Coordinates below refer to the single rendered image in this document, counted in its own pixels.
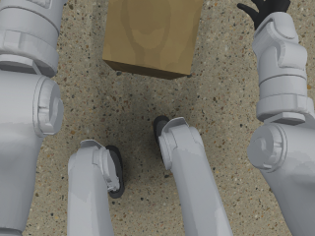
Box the robot right forearm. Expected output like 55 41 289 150
251 12 315 130

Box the left robot thigh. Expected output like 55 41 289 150
67 146 114 236

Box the robot left forearm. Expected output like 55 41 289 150
0 0 68 78

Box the robot right shin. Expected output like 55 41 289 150
162 117 204 148

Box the robot right upper arm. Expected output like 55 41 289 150
246 122 315 236

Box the robot right hand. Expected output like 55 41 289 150
236 0 291 30

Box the robot left upper arm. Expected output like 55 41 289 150
0 70 64 236

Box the carton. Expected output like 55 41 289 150
102 0 204 80

